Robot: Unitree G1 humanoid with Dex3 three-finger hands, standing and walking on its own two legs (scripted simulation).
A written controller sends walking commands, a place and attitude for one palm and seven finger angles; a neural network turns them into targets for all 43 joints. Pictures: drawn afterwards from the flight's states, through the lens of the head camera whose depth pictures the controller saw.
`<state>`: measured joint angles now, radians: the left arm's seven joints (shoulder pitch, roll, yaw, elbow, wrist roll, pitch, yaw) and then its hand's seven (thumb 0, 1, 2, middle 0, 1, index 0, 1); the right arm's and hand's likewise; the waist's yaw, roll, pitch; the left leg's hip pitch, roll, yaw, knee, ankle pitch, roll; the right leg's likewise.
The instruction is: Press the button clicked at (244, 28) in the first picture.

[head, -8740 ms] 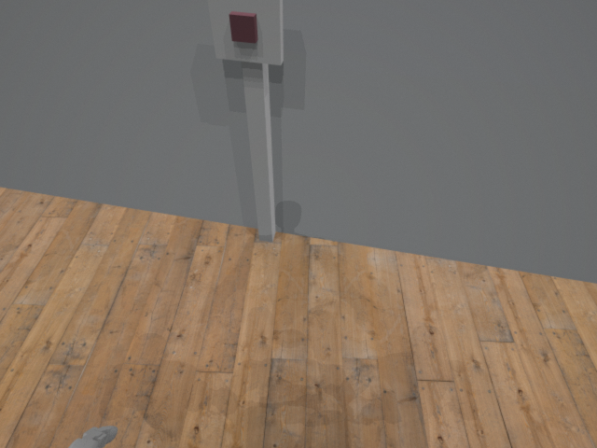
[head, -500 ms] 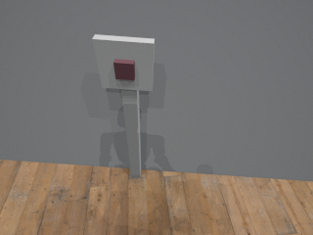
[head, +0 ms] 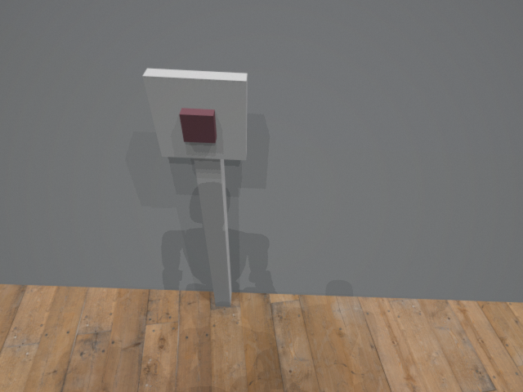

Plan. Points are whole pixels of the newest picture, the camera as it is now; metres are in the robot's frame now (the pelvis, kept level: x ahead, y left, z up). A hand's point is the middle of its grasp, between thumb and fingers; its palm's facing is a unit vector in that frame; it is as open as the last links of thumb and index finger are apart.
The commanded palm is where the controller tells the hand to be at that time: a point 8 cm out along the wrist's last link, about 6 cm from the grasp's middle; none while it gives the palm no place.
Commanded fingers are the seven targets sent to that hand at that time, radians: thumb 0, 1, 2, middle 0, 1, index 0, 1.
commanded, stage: shuffle to correct the standing spot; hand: left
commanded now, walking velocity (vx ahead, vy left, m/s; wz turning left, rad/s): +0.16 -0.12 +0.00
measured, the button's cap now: (199, 125) +0.55 +0.16 +0.12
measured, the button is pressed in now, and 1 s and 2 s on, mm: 0 0 0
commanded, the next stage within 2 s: come to a stop and stand still in 0.18 s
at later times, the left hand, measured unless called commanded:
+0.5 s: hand out of the picture +0.04 +0.12 -0.18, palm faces +0.02 -0.99 -0.13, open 7.4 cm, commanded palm none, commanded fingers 0.00 0.90 0.90 -0.20 -0.30 -0.20 -0.30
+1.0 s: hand out of the picture +0.12 +0.13 -0.17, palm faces +0.02 -0.98 -0.22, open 7.3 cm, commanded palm none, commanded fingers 0.00 0.90 0.90 -0.20 -0.30 -0.20 -0.30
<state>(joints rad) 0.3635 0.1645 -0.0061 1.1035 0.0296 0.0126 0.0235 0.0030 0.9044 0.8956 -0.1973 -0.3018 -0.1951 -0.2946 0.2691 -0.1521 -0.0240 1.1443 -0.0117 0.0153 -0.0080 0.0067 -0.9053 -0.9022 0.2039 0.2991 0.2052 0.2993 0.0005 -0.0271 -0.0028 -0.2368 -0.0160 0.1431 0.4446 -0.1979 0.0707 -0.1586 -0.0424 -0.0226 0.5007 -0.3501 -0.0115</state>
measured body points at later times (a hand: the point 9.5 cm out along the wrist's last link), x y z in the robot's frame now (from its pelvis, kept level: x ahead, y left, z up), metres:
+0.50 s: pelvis +0.07 -0.03 +0.00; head +0.08 -0.01 +0.44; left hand +0.04 +0.18 -0.17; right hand +0.07 -0.25 -0.16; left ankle +0.06 +0.06 -0.74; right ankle +0.05 -0.15 -0.72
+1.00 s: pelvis +0.06 -0.05 +0.00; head +0.08 -0.05 +0.45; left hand +0.12 +0.19 -0.15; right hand +0.06 -0.27 -0.16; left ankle +0.06 +0.06 -0.74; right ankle +0.09 -0.17 -0.74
